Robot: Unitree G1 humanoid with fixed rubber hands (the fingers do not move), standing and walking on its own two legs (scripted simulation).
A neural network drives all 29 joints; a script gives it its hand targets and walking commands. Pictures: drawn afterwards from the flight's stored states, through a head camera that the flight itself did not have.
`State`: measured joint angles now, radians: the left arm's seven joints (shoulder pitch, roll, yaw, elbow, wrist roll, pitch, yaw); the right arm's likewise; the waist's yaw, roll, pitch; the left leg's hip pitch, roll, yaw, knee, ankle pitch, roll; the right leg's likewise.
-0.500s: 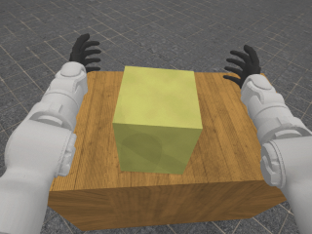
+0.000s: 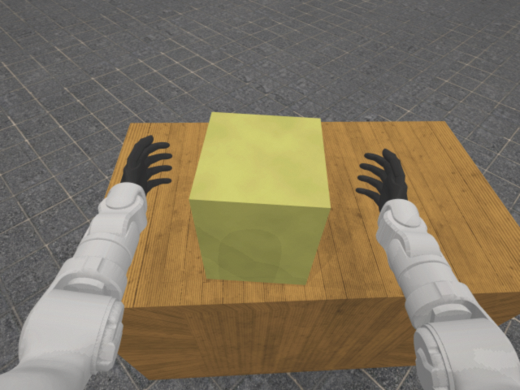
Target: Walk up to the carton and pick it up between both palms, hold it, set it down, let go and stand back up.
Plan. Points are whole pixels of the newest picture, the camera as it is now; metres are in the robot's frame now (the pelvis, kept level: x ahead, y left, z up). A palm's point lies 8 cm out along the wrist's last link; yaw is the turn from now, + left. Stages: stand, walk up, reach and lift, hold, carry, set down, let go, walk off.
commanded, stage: set down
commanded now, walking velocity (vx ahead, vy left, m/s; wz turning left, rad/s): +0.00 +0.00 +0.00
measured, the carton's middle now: (260, 202) +0.48 +0.00 +0.00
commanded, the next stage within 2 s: none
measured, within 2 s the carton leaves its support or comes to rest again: neither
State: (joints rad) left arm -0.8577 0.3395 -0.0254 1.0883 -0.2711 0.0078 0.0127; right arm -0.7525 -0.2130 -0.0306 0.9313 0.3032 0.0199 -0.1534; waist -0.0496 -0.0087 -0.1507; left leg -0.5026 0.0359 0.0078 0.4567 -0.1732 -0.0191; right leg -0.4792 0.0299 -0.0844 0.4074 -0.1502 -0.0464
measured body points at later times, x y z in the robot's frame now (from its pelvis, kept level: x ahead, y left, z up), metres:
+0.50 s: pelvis +0.00 +0.01 +0.00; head +0.02 +0.02 +0.45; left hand +0.40 +0.22 +0.05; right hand +0.37 -0.19 +0.04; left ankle +0.02 +0.13 -0.74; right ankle +0.02 -0.09 -0.74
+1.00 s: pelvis +0.02 +0.01 +0.00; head +0.02 +0.03 +0.45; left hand +0.33 +0.22 +0.00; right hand +0.30 -0.19 +0.00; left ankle +0.02 +0.13 -0.74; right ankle +0.02 -0.09 -0.74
